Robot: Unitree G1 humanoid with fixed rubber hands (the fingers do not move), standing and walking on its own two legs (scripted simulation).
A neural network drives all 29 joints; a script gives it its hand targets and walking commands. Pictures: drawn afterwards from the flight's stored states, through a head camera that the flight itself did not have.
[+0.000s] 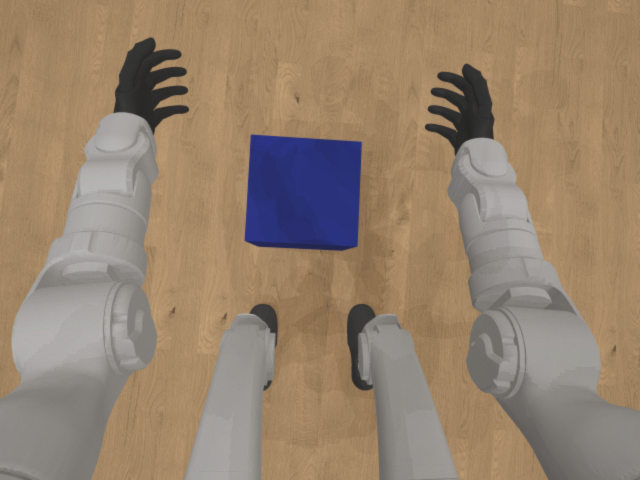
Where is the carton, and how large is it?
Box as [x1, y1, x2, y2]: [245, 135, 361, 250]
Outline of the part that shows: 251,135 245,240 258,246 342,250 357,246 361,142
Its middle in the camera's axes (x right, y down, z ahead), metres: -0.04 -0.08 +0.85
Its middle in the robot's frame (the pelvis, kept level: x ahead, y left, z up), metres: +0.47 +0.02 -0.51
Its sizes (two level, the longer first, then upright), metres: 0.210 0.200 0.250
